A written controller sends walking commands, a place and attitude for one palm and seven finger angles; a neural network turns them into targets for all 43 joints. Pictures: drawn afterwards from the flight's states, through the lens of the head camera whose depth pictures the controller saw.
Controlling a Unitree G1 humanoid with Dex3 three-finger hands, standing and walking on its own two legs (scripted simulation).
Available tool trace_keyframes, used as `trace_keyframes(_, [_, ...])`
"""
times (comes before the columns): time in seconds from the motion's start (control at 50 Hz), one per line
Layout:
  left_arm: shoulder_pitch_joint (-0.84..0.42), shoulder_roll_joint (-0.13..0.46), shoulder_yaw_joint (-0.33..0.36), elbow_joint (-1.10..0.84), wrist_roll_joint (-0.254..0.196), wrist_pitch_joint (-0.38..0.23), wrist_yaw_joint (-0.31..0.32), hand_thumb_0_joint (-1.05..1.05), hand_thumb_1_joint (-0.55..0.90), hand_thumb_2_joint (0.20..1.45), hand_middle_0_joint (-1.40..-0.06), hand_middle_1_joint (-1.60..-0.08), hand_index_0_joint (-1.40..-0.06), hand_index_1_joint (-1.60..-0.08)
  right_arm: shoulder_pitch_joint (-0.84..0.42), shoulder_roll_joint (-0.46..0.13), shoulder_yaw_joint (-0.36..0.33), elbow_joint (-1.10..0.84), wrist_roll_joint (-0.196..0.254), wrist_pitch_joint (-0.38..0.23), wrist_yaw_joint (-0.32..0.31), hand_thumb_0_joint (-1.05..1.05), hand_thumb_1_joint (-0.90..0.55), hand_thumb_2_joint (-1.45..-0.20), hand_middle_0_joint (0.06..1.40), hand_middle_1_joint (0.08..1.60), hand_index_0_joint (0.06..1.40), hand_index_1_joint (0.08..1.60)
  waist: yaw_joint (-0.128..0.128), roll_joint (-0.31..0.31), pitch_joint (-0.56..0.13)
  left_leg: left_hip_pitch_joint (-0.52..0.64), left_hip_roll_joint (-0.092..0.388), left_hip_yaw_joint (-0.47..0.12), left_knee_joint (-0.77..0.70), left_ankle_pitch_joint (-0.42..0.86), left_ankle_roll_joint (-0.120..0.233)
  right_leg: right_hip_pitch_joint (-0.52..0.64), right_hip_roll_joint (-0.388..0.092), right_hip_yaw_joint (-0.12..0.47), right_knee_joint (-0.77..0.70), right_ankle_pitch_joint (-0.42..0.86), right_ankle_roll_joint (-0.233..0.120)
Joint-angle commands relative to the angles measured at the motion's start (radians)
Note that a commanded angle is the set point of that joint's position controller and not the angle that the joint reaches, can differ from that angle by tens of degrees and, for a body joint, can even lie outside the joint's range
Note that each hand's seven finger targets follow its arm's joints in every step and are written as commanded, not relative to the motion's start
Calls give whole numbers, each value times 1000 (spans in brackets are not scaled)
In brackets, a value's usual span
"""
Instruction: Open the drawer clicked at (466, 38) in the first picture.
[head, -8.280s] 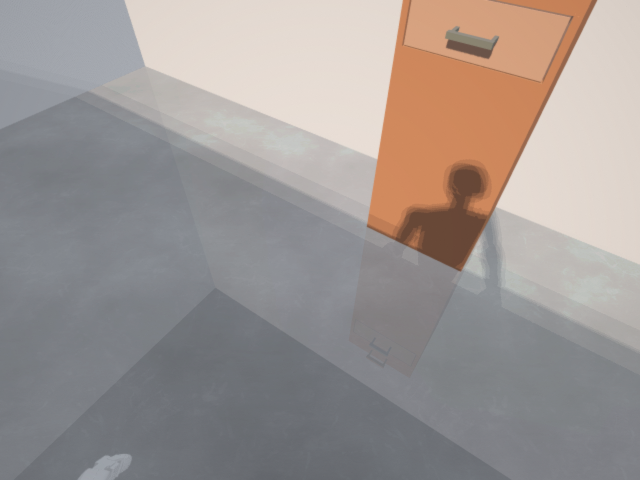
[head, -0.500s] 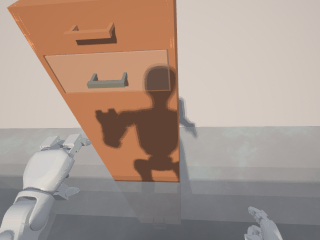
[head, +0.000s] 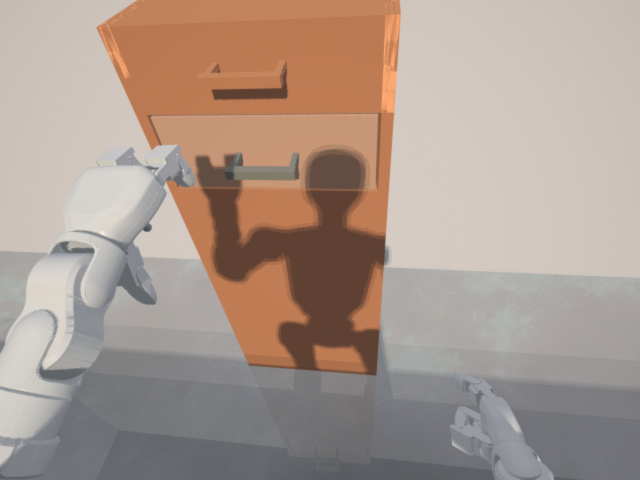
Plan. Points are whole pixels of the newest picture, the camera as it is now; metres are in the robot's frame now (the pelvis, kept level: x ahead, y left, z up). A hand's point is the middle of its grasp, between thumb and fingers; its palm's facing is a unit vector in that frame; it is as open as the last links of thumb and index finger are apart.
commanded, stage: raise the hand with hooked fingers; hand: left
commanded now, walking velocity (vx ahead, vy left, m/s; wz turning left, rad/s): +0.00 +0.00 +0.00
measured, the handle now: (263, 165) +0.57 +0.19 +0.09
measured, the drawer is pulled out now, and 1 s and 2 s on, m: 0.00 0.00 0.00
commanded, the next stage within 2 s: move the hooked fingers above the handle in 0.54 s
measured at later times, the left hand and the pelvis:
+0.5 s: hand (155, 214) +0.31 +0.22 +0.22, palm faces +0.23 -0.06 -0.97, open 13.8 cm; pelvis -0.01 -0.02 +0.00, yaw +1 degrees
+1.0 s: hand (169, 205) +0.35 +0.23 +0.19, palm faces +0.13 -0.05 -0.99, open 13.9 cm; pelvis +0.00 -0.02 +0.00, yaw +1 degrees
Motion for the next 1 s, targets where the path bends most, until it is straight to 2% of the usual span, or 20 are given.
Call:
trace_keyframes(0.0, [-415,241,175,-156,-4,9,-7,0,-500,300,-300,-1200,-300,-1200,-137,-131,-54,-146,7,-51,-5,0,-900,-900,200,300,200,300,-7,-2,-267,175,-13,-33,-67,198,-5,-12,88,-29,-71,156,-60])
trace_keyframes(0.04, [-457,223,133,-135,-8,12,-33,0,-500,300,-300,-1200,-300,-1200,-124,-135,-55,-139,7,-54,-6,0,-900,-900,200,300,200,300,-17,-3,-255,173,-16,-31,-77,172,-3,-26,81,-33,-78,141,-57])
trace_keyframes(0.08, [-383,169,86,-63,-4,25,-65,0,-500,300,-300,-1200,-300,-1200,-118,-140,-55,-142,12,-49,-2,0,-900,-900,200,300,200,300,-21,-34,-194,138,-16,-27,-87,120,-3,-51,82,-34,-85,110,-56])
trace_keyframes(0.12, [-327,162,82,-52,-6,26,-100,0,-500,300,-300,-1200,-300,-1200,-114,-144,-56,-152,15,-50,4,0,-900,-900,200,300,200,300,-15,-78,-188,119,-17,-17,-89,100,0,-42,80,-35,-89,100,-54])
trace_keyframes(0.16, [-319,196,108,-83,-3,14,-112,0,-500,300,-300,-1200,-300,-1200,-113,-152,-57,-161,14,-46,2,0,-900,-900,200,300,200,300,-11,-85,-205,118,-18,-9,-86,102,5,-31,78,-31,-88,106,-52])
trace_keyframes(0.22, [-367,267,178,-200,-5,-50,-101,0,-500,300,-300,-1200,-300,-1200,-119,-144,-56,-172,5,-66,2,0,-900,-900,200,300,200,300,0,-54,-271,140,-27,-11,-72,121,14,-1,75,-23,-81,114,-52])
trace_keyframes(0.3, [-395,358,306,-281,-40,-133,-31,0,-500,300,-300,-1200,-300,-1200,-108,-138,-64,-162,-4,-95,-8,0,-900,-900,200,300,200,300,17,-1,-291,165,-28,-18,-65,142,14,9,80,-21,-90,122,-52])
trace_keyframes(0.34, [-385,330,308,-220,-54,-146,9,0,-500,300,-300,-1200,-300,-1200,-92,-130,-69,-139,-1,-103,-10,0,-900,-900,200,300,200,300,15,7,-260,154,-28,-15,-64,155,10,-3,75,-25,-93,129,-54])
trace_keyframes(0.4, [-392,291,292,-107,-59,-109,42,0,-500,300,-300,-1200,-300,-1200,-91,-139,-75,-119,12,-98,-1,0,-900,-900,200,300,200,300,9,-13,-196,115,-25,-5,-72,127,-2,-29,80,-28,-111,104,-50])
trace_keyframes(0.44, [-373,246,235,-21,-52,-64,42,0,-500,300,-300,-1200,-300,-1200,-97,-147,-73,-115,19,-90,-1,0,-900,-900,200,300,200,300,4,-36,-160,84,-25,8,-82,86,-3,-44,72,-28,-110,74,-46])
trace_keyframes(0.5, [-342,178,135,-5,-27,-4,0,0,-500,300,-300,-1200,-300,-1200,-125,-153,-70,-141,28,-82,1,0,-900,-900,200,300,200,300,-1,-73,-190,89,-32,20,-75,69,2,-35,68,-15,-109,76,-42])
trace_keyframes(0.56, [-327,174,81,-90,-7,11,-52,0,-500,300,-300,-1200,-300,-1200,-133,-155,-66,-165,23,-76,-4,0,-900,-900,200,300,200,300,-12,-106,-241,107,-41,26,-60,81,16,-12,57,-3,-94,119,-34])
trace_keyframes(0.6, [-336,210,109,-161,-10,-14,-77,0,-500,300,-300,-1200,-300,-1200,-137,-151,-61,-179,19,-83,-8,0,-900,-900,200,300,200,300,-13,-125,-258,122,-45,20,-49,96,25,-3,61,3,-93,152,-30])
trace_keyframes(0.66, [-359,274,182,-231,-20,-80,-73,0,-500,300,-300,-1200,-300,-1200,-122,-142,-56,-170,5,-88,-20,0,-900,-900,200,300,200,300,-6,-101,-279,146,-50,12,-42,145,32,12,59,-3,-80,214,-32])
trace_keyframes(0.7, [-395,348,276,-206,-31,-116,-46,0,-500,300,-300,-1200,-300,-1200,-106,-146,-59,-146,0,-92,-25,0,-900,-900,200,300,200,300,-1,-92,-252,145,-45,9,-34,162,28,3,66,-5,-95,221,-34])
trace_keyframes(0.74, [-404,339,306,-120,-44,-133,-10,0,-500,300,-300,-1200,-300,-1200,-87,-134,-61,-124,3,-92,-28,0,-900,-900,200,300,200,300,1,-78,-215,130,-37,7,-39,175,20,-9,66,-17,-95,215,-39])
trace_keyframes(0.8, [-456,289,272,10,-44,-111,29,0,-500,300,-300,-1200,-300,-1200,-77,-138,-66,-99,17,-83,-20,0,-900,-900,200,300,200,300,-14,-72,-180,108,-31,14,-42,170,7,-36,73,-27,-107,193,-43])
trace_keyframes(0.84, [-469,244,211,79,-27,-77,36,0,-500,300,-300,-1200,-300,-1200,-72,-144,-67,-95,18,-71,-15,0,-900,-900,200,300,200,300,-20,-56,-183,94,-31,22,-43,165,4,-45,66,-29,-96,189,-44])
trace_keyframes(0.9, [-507,123,53,57,12,-28,7,0,-500,300,-300,-1200,-300,-1200,-94,-143,-70,-122,21,-60,-5,0,-900,-900,200,300,200,300,-38,-35,-250,127,-36,24,-33,182,6,-46,69,-24,-81,207,-48])
trace_keyframes(0.98, [-538,95,-33,-33,49,-15,-42,0,-500,300,-300,-1200,-300,-1200,-82,-150,-73,-146,15,-46,-4,0,-900,-900,200,300,200,300,-54,-54,-323,161,-43,8,-20,215,18,-42,71,-21,-53,254,-52])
